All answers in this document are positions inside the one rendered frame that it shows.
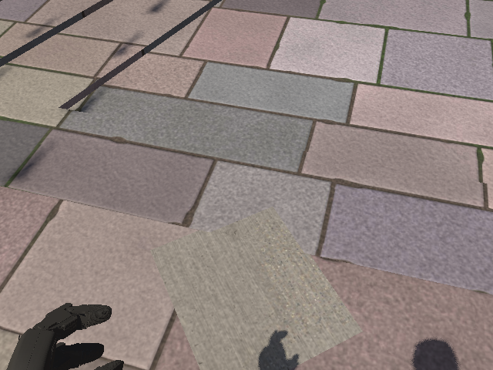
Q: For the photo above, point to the robot left hand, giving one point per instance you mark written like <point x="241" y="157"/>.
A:
<point x="37" y="349"/>

